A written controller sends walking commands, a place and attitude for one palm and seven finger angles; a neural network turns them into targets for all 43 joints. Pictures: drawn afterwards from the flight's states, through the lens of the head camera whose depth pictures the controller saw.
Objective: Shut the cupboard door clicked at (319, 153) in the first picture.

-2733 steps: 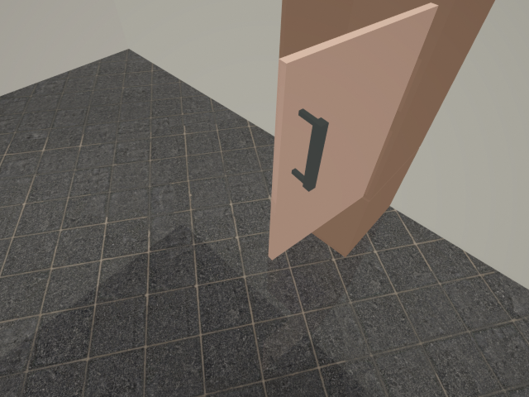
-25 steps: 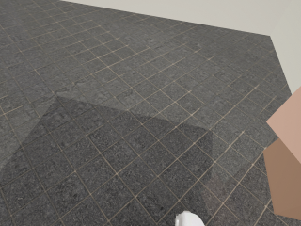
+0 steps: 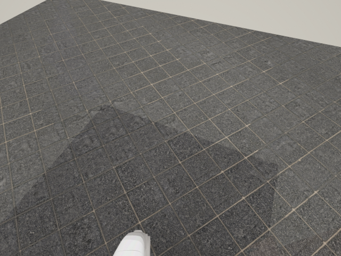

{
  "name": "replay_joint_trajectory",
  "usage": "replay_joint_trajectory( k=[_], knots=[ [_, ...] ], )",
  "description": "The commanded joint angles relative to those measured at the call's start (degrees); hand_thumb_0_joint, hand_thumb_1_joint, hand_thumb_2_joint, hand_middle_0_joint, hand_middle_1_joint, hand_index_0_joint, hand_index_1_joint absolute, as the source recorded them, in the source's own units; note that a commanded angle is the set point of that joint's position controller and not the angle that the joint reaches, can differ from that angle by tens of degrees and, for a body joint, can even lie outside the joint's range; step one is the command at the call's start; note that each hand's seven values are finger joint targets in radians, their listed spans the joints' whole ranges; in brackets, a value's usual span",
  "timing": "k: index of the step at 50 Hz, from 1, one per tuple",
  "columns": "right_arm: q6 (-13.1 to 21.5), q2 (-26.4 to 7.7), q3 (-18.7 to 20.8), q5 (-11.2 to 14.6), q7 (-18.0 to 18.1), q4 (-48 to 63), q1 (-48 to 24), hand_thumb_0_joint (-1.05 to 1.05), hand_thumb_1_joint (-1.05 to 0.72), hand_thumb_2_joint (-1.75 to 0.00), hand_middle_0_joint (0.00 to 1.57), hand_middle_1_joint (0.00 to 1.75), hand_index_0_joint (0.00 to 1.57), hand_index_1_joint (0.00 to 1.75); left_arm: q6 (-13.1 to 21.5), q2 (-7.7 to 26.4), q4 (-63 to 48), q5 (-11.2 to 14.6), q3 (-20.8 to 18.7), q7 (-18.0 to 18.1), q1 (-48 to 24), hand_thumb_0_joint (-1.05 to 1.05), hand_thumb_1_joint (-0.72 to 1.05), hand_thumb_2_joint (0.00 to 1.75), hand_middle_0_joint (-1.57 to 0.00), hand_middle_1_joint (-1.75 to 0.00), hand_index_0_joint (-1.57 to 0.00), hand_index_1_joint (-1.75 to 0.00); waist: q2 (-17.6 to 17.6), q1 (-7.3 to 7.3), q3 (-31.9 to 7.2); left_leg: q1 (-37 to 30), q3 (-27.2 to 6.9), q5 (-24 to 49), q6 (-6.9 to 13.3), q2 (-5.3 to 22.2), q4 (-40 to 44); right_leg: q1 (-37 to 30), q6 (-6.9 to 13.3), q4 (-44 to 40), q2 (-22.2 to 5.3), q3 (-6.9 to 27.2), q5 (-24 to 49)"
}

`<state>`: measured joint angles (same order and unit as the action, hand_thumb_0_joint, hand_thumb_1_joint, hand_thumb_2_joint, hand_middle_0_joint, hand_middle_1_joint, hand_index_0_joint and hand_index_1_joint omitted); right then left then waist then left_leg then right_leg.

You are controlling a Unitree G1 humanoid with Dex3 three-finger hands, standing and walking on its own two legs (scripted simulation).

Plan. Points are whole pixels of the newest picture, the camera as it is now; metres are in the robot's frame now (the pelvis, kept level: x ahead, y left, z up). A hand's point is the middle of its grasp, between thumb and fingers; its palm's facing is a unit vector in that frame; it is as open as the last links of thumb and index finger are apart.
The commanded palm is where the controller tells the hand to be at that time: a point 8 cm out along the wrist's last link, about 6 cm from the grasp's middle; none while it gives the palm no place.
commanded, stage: walk to a spot facing it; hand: left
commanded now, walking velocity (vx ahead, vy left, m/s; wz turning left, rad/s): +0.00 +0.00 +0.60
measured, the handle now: out of the picture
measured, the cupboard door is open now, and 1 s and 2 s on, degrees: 30 30 30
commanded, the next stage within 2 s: turn to face it in 0.02 s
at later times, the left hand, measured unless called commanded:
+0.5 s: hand out of the picture +0.11 +0.24 -0.18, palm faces +0.07 -0.98 -0.18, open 7.4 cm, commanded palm none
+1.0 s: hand (112, 215) +0.25 +0.18 -0.16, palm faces -0.31 -0.92 -0.24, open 7.4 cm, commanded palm none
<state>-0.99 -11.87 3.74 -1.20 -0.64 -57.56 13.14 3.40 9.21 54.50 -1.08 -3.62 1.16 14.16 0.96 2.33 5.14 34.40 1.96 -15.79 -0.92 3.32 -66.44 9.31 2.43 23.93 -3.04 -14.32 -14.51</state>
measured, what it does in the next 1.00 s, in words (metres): walks ahead, turning right: left foot, then right foot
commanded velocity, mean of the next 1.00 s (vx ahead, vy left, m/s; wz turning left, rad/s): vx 0.00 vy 0.00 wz -0.49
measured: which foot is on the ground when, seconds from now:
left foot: up 0.00-0.20, down 0.22-0.74, up 0.76-1.00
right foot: down 0.00-0.24, up 0.26-0.72, down 0.74-1.00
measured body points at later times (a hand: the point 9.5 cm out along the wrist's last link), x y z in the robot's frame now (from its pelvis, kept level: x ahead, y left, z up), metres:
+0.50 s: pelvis +0.09 +0.05 -0.01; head +0.12 +0.07 +0.44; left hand +0.11 +0.29 -0.17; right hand +0.22 -0.16 -0.14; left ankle +0.15 +0.12 -0.74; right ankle +0.07 -0.11 -0.67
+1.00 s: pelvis +0.11 +0.02 +0.00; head +0.16 +0.00 +0.44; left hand +0.26 +0.23 -0.15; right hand +0.09 -0.25 -0.15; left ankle +0.16 +0.15 -0.69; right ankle +0.07 -0.08 -0.74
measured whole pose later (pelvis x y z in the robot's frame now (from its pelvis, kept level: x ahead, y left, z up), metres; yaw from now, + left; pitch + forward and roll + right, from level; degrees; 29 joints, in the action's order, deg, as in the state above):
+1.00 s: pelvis +0.11 +0.02 +0.00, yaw -20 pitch +2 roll +1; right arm -2.8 -13.7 3.3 -0.7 1.1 -53.1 10.8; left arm -2.3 11.3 51.4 -1.3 -3.3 0.2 12.5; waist 0.3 0.5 4.0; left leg 27.3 1.7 -23.3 -5.0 3.3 -54.4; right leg 14.1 1.3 28.1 1.3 3.0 -15.6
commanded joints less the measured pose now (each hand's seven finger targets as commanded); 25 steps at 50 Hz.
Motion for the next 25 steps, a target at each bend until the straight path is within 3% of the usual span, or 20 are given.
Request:
replay_joint_trajectory(
  k=[1,5,7,8,9,10,11,12,13,14,15,16,17,19,21,25],
  knots=[
    [-0.54,0.74,-0.64,-0.08,-1.13,4.93,-1.38,0.0,-0.9,-0.9,0.2,0.3,0.2,0.3,0.81,7.04,-1.37,-0.1,-1.02,0.38,5.46,0.0,0.9,0.9,-0.2,-0.3,-0.2,-0.3,-7.54,-1.13,-3.63,1.5,1.96,2.46,-0.74,1.62,8.39,-5.86,2.27,-6.28,-15.79,2.98,41.64],
    [-0.47,-0.64,-0.97,-0.03,-1.63,8.14,-6.96,0.0,-0.9,-0.9,0.2,0.3,0.2,0.3,-0.02,9.5,-1.47,-0.3,-1.44,0.46,5.81,0.0,0.9,0.9,-0.2,-0.3,-0.2,-0.3,-8.58,-2.3,-2.54,0.13,3.8,1.22,0.04,1.08,18.88,-9.3,2.86,-3.63,-17.67,1.86,42.03],
    [0.25,-0.41,-1.32,-0.2,-1.31,8.46,-6.84,0.0,-0.9,-0.9,0.2,0.3,0.2,0.3,-0.12,9.83,-0.98,-0.72,-1.39,0.53,6.89,0.0,0.9,0.9,-0.2,-0.3,-0.2,-0.3,-8.13,-2.59,-4.08,-5.37,4.37,-0.58,1.27,-0.75,25.4,-10.18,3.04,0.96,-17.94,3.54,47.42],
    [0.66,-0.74,-1.5,-0.22,-0.82,7.77,-4.23,0.0,-0.9,-0.9,0.2,0.3,0.2,0.3,-0.12,10.12,-1.04,-0.49,-1.34,0.58,6.45,0.0,0.9,0.9,-0.2,-0.3,-0.2,-0.3,-7.48,-1.5,-5.5,-10.78,4.46,1.62,2.01,-2.29,28.82,-9.45,2.99,3.67,-17.32,3.36,49.07],
    [1.08,-1.73,-1.4,-0.46,-0.48,6.3,0.17,0.0,-0.9,-0.9,0.2,0.3,0.2,0.3,-0.38,9.87,-1.04,-0.17,-1.06,0.68,5.94,0.0,0.9,0.9,-0.2,-0.3,-0.2,-0.3,-5.99,0.45,-7.35,-18.93,4.45,8.12,2.38,-3.17,34.4,-6.58,1.69,8.32,-15.17,2.19,45.24],
    [1.71,-4.6,-0.87,-0.94,-0.1,4.73,5.43,0.0,-0.9,-0.9,0.2,0.3,0.2,0.3,-0.74,8.64,-0.83,0.17,-0.47,0.77,6.8,0.0,0.9,0.9,-0.2,-0.3,-0.2,-0.3,-0.68,2.01,-12.16,-31.09,1.83,25.22,3.59,0.73,37.79,-0.7,-0.8,16.42,-11.68,1.4,31.89],
    [2.43,-10.23,-0.07,-1.14,0.65,4.33,8.64,0.0,-0.9,-0.9,0.2,0.3,0.2,0.3,-1.26,5.22,-0.88,1.1,0.46,0.97,10.53,0.0,0.9,0.9,-0.2,-0.3,-0.2,-0.3,12.98,1.89,-18.62,-44.22,-15.06,51.22,10.24,15.2,36.49,12.09,-4.17,27.41,-3.74,1.59,-2.15],
    [1.97,-11.94,-0.01,-0.09,1.71,3.72,9.54,0.0,-0.9,-0.9,0.2,0.3,0.2,0.3,-1.85,4.58,-0.81,1.24,1.7,1.28,9.5,0.0,0.9,0.9,-0.2,-0.3,-0.2,-0.3,13.79,2.51,-20.8,-42.99,-17.92,62.4,15.07,21.53,39.38,11.69,-3.89,36.02,-1.24,9.04,-26.07],
    [1.81,-10.98,-0.49,-0.32,1.96,4.03,6.41,0.0,-0.9,-0.9,0.2,0.3,0.2,0.3,-2.3,4.67,-1.35,0.76,1.36,1.7,8.16,0.0,0.9,0.9,-0.2,-0.3,-0.2,-0.3,6.92,1.18,-15.85,-36.39,-12.77,53.2,15.6,21.8,40.7,10.6,-2.66,37.45,-2.08,12.57,-26.4],
    [2.18,-9.78,-0.99,-0.44,2.72,5.37,1.38,0.0,-0.9,-0.9,0.2,0.3,0.2,0.3,-3.07,3.27,-0.52,0.59,1.42,1.48,7.5,0.0,0.9,0.9,-0.2,-0.3,-0.2,-0.3,6.18,-0.52,-12.5,-31.91,-13.02,43.36,14.2,20.42,43.56,13.27,-3.34,37.09,-2.3,13.57,-23.35],
    [2.07,-9.66,-1.07,-0.45,2.99,6.17,-1.23,0.0,-0.9,-0.9,0.2,0.3,0.2,0.3,-3.9,3.99,0.34,0.23,0.99,1.16,6.22,0.0,0.9,0.9,-0.2,-0.3,-0.2,-0.3,8.75,-0.71,-10.02,-28.48,-12.41,33.34,12.82,20.08,45.88,14.47,-3.66,38.35,-2.46,14.71,-20.93],
    [1.59,-8.55,-1.3,-0.46,3.07,6.64,-2.76,0.0,-0.9,-0.9,0.2,0.3,0.2,0.3,-4.66,5.09,0.37,0.17,0.28,0.71,5.01,0.0,0.9,0.9,-0.2,-0.3,-0.2,-0.3,7.15,-0.81,-7.58,-24.5,-10.82,24.44,12.23,19.56,47.72,14.24,-3.63,39.05,-2.61,15.75,-18.35],
    [1.33,-8.26,-1.42,-0.46,3.12,6.73,-4.43,0.0,-0.9,-0.9,0.2,0.3,0.2,0.3,-5.24,5.61,0.46,-0.07,-0.21,0.19,5.16,0.0,0.9,0.9,-0.2,-0.3,-0.2,-0.3,6.83,-1.88,-5.68,-21.86,-8.43,18.37,11.5,18.84,49.02,14.45,-3.63,39.3,-2.49,15.6,-16.19],
    [0.69,-8.5,-1.02,-0.53,2.96,7.2,-6.33,0.0,-0.9,-0.9,0.2,0.3,0.2,0.3,-6.29,5.26,0.49,-0.27,-1.07,-0.47,6.18,0.0,0.9,0.9,-0.2,-0.3,-0.2,-0.3,4.3,-2.97,-4.4,-17.53,-5.58,5.27,10.4,18.18,51.54,13.91,-3.7,39.21,-1.74,14.27,-13.89],
    [0.35,-8.84,-0.45,-0.56,2.86,7.22,-6.45,0.0,-0.9,-0.9,0.2,0.3,0.2,0.3,-6.96,4.94,-0.28,-0.55,-1.77,-0.96,5.63,0.0,0.9,0.9,-0.2,-0.3,-0.2,-0.3,4.3,-2.99,-3.4,-16.22,-4.46,-2.47,9.42,17.79,53.46,14.94,-3.91,38.76,-1.12,12.91,-11.73],
    [0.23,-8.73,0.56,-0.56,2.79,6.65,-5.72,0.0,-0.9,-0.9,0.2,0.3,0.2,0.3,-7.19,4.65,-2.56,-0.54,-2.58,-1.71,3.61,0.0,0.9,0.9,-0.2,-0.3,-0.2,-0.3,5.97,-2.74,-4.57,-19.32,-1.36,-5.35,8.84,18.03,53.54,17.12,-4.44,34.14,-0.91,11.26,-9.31]
  ],
)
